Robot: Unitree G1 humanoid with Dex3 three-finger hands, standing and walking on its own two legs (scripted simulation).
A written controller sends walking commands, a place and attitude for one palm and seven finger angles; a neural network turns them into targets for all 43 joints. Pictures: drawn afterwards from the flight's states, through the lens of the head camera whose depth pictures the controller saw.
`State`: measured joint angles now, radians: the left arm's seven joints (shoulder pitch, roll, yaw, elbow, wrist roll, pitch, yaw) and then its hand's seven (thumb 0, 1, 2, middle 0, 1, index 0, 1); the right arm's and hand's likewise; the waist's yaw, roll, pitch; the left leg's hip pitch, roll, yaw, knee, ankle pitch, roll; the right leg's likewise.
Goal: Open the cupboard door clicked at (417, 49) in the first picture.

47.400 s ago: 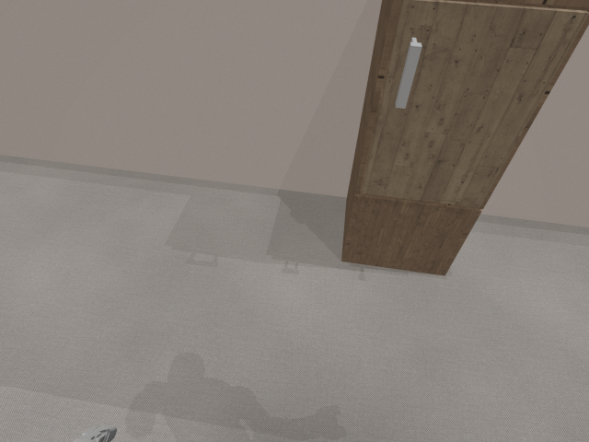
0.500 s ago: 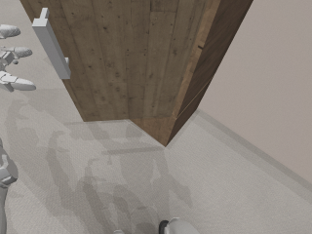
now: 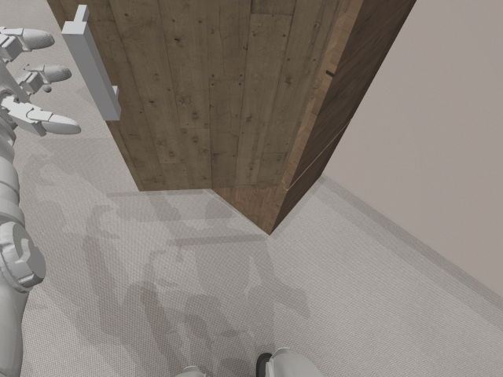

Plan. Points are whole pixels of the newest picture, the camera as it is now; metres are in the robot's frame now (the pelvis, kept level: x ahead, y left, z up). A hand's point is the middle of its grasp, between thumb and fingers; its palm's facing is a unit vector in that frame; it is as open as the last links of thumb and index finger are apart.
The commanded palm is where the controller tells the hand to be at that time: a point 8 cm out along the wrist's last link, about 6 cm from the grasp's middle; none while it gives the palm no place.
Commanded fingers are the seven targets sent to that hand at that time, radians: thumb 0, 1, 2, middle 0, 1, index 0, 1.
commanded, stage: move the hooked fingers beside the handle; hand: left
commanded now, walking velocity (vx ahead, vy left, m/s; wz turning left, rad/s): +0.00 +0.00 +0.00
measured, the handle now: (98, 67) +0.56 +0.20 +0.12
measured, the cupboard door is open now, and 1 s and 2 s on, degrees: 45 45 45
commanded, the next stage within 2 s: slide the fingers in behind the handle in 0.30 s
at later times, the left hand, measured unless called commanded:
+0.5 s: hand (49, 95) +0.50 +0.25 +0.13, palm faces +0.00 -1.00 -0.01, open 14.0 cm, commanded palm +0.48 +0.29 +0.12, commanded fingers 0.00 -0.50 0.30 -0.30 -1.20 -0.30 -1.20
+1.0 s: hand (78, 89) +0.51 +0.21 +0.13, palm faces +0.00 -1.00 +0.01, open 14.0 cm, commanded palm +0.48 +0.26 +0.12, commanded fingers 0.00 -0.50 0.30 -0.30 -1.20 -0.30 -1.20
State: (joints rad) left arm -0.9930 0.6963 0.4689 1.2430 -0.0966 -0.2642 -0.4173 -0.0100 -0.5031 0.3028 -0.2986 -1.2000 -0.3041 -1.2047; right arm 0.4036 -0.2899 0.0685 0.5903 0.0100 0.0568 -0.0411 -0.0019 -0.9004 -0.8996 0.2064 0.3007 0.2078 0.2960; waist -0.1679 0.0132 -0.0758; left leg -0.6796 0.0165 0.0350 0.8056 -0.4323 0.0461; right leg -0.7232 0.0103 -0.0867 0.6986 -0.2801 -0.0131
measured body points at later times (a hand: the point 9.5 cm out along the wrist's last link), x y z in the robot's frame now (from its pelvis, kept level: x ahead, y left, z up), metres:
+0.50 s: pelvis +0.00 +0.00 +0.00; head +0.11 +0.02 +0.44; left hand +0.50 +0.30 +0.13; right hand +0.00 -0.28 -0.10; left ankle -0.03 +0.08 -0.71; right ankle +0.02 -0.12 -0.71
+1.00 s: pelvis +0.01 -0.01 +0.00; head +0.11 +0.00 +0.44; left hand +0.51 +0.27 +0.13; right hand +0.00 -0.27 -0.11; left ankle -0.03 +0.08 -0.71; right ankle +0.02 -0.12 -0.71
